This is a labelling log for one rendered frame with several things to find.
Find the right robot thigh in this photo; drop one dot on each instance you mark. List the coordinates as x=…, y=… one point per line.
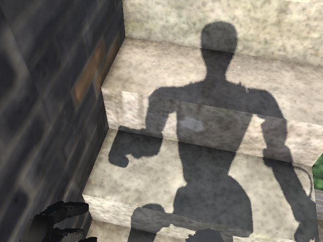
x=205, y=235

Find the robot left hand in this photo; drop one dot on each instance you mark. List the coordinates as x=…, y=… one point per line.
x=40, y=228

